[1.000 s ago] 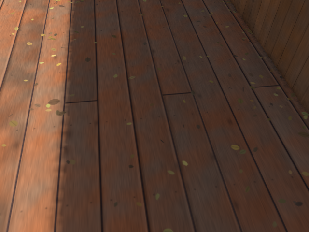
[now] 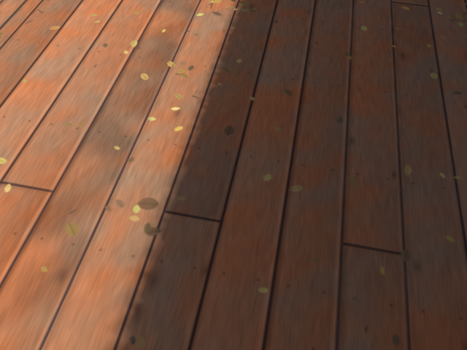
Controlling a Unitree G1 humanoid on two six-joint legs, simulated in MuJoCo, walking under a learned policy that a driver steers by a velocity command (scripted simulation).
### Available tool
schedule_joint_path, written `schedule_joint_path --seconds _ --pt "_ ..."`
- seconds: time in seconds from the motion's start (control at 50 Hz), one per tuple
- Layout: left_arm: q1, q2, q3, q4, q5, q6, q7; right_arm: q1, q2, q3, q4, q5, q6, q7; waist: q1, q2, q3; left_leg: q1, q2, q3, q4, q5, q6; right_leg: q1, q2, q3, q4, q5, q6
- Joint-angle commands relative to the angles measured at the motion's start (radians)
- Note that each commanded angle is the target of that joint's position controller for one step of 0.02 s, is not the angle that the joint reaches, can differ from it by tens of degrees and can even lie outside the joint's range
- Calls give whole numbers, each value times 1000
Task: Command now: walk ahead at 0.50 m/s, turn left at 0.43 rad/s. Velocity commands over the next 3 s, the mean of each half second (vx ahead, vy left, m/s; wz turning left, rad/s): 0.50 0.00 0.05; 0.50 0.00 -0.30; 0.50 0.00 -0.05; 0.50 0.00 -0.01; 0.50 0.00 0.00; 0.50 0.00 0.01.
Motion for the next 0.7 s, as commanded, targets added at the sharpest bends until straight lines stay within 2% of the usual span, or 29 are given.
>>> schedule_joint_path --seconds 0.02,0.04,0.06,0.08,0.1,0.12,0.14,0.18,0.22,0.26,0.3,0.34,0.38,0.44,0.46,0.5,0.52,0.54,0.56,0.58,0.6,0.62,0.64,0.66,0.68,0.7 --pt "-4 105 8 -92 24 -14 -2 392 -301 -109 42 2 6 -39 -182 139 -255 741 142 -355 -77 -47 157 -502 -95 51 737 465 -56" --pt "42 33 -22 -120 6 -57 -18 371 -325 -98 17 -7 -9 -36 -110 220 -402 920 348 -906 -270 -165 331 -764 93 267 994 -122 -29" --pt "-78 126 3 -130 -40 -88 -32 375 -228 -70 28 -18 -19 -31 -161 85 -346 894 327 -810 -330 -140 265 -865 35 390 1022 -68 -51" --pt "-128 130 5 -145 -56 -101 -35 319 -191 -60 25 -17 -30 -31 -142 69 -221 764 292 -633 -320 -66 219 -893 -14 376 969 15 -76" --pt "-138 121 6 -129 -37 -103 -25 231 -158 -49 10 -15 -37 -30 -96 -10 -149 609 244 -504 -324 29 175 -842 -67 372 880 93 -80" --pt "-134 132 17 -115 -17 -92 -19 172 -113 -36 -2 -22 -43 -31 -63 -4 -108 499 204 -411 -343 115 152 -780 -97 373 811 140 -77" --pt "-105 127 20 -104 -12 -76 -21 154 -98 -29 -6 -31 -46 -33 -36 17 -103 433 186 -368 -369 154 144 -716 -114 378 783 173 -73" --pt "-91 99 18 -98 -1 -51 -22 173 -119 -32 7 -26 -55 -38 -18 13 -87 382 171 -313 -410 231 147 -695 -120 366 713 209 -51" --pt "-150 87 14 -119 9 -38 -18 208 -147 -37 25 -23 -60 -51 -27 11 -50 372 162 -263 -437 288 144 -753 -118 354 616 290 -24" --pt "-197 81 12 -129 6 -36 -20 230 -151 -35 38 -27 -56 -63 -45 29 -31 398 148 -203 -450 298 120 -803 -112 345 495 407 -13" --pt "-243 68 5 -136 -1 -41 -30 240 -147 -31 47 -31 -55 -69 -66 43 -17 399 123 -137 -466 248 86 -782 -94 329 359 541 -23" --pt "-304 54 -5 -149 -7 -44 -39 263 -153 -30 62 -33 -59 -71 -93 48 6 407 125 -101 -491 182 67 -754 -68 307 254 630 -39" --pt "-347 55 -11 -165 -14 -45 -49 288 -158 -31 84 -33 -59 -71 -110 47 31 464 152 -80 -500 171 62 -768 -49 309 196 643 -56" --pt "-392 61 -14 -197 -17 -50 -72 308 -157 -33 107 -30 -46 -76 -116 38 49 608 204 -47 -449 260 48 -830 -25 316 143 569 -94" --pt "-391 65 -14 -205 -16 -52 -82 302 -162 -35 108 -28 -39 -79 -106 44 44 645 219 -38 -418 333 39 -829 -16 309 135 527 -109" --pt "-333 94 -2 -206 -11 -50 -93 268 -187 -41 95 -27 -27 -88 -60 77 -14 686 225 -6 -301 655 14 -731 36 259 145 426 -142" --pt "-261 123 13 -195 -9 -45 -93 256 -202 -43 88 -29 -18 -94 -20 96 -67 694 217 9 -189 822 0 -635 73 230 159 373 -160" --pt "-120 162 37 -161 -8 -40 -90 234 -206 -41 77 -29 -8 -100 56 83 -142 645 185 44 7 884 -29 -449 117 208 127 387 -185" --pt "32 226 63 -139 -3 -32 -77 242 -201 -33 56 -36 -8 -106 117 -1 -239 430 149 53 292 663 -65 -159 24 381 121 391 -239" --pt "90 304 81 -139 -10 -32 -72 359 -57 12 27 -55 -35 -81 34 -251 -356 -32 -65 3 690 -144 -142 220 -230 927 55 213 -444" --pt "99 228 55 -141 -11 -32 -70 293 -108 10 25 -28 -78 -64 76 -200 -418 -194 -102 -183 824 -437 -124 310 -268 1148 -100 112 -458" --pt "53 184 44 -148 -7 -35 -64 206 -165 -4 -7 10 -107 -52 86 -158 -283 -282 -36 -209 817 -367 -96 225 -242 1004 -120 137 -401" --pt "-12 159 36 -170 -4 -39 -62 153 -166 -1 -22 10 -120 -55 58 -56 -197 -259 11 -196 740 -287 -85 75 -203 883 -127 222 -369" --pt "-72 135 28 -185 -1 -41 -63 128 -166 -9 -24 -13 -121 -63 17 6 -124 -207 41 -184 647 -247 -93 -82 -169 797 -143 337 -354" --pt "-106 109 16 -198 9 -44 -60 147 -172 -17 -22 -25 -110 -67 -21 -5 -110 -126 70 -183 590 -220 -100 -180 -147 729 -163 430 -345" --pt "-123 103 13 -207 11 -42 -57 170 -161 -18 -19 -30 -95 -69 -42 -25 -101 -84 82 -175 548 -212 -113 -238 -131 694 -183 479 -345"
Next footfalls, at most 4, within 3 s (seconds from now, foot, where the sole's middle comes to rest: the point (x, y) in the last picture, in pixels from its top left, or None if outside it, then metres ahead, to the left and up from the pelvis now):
0.56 right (286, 331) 0.51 -0.11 -0.75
1.06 left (230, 230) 0.83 0.06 -0.75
1.60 right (316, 175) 1.07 -0.24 -0.75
2.12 left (265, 108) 1.41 -0.06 -0.75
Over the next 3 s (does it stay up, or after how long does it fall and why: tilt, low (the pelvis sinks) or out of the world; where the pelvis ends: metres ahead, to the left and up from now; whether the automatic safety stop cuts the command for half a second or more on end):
stays up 1.66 -0.28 0.03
